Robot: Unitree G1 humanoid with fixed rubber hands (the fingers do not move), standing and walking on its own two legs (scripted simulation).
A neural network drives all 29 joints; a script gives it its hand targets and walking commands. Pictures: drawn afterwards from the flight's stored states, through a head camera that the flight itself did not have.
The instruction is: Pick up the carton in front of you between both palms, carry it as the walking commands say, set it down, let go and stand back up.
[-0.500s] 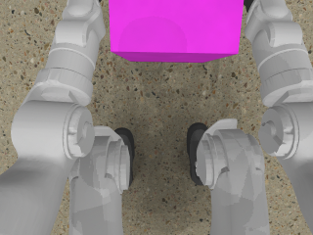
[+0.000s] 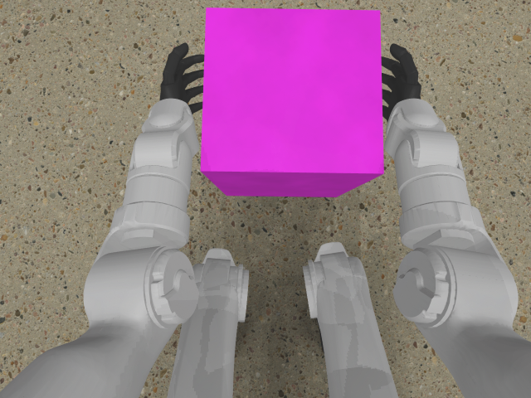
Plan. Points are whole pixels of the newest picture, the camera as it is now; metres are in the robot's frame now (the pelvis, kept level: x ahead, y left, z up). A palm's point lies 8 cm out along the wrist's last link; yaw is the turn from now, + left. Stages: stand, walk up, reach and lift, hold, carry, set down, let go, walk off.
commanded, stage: reach and lift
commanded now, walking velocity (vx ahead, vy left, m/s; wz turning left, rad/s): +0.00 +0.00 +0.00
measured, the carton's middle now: (285, 124) +0.51 -0.03 -0.14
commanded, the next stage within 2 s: none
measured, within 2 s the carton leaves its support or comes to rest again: neither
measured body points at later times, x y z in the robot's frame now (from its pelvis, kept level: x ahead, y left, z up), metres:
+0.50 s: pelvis +0.03 +0.00 +0.12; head +0.24 -0.01 +0.52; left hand +0.49 +0.13 +0.07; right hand +0.48 -0.17 +0.06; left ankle +0.12 +0.13 -0.41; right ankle +0.12 -0.13 -0.41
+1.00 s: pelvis +0.08 +0.00 +0.26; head +0.17 +0.00 +0.70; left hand +0.45 +0.14 +0.22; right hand +0.44 -0.17 +0.22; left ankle +0.11 +0.13 -0.41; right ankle +0.12 -0.13 -0.41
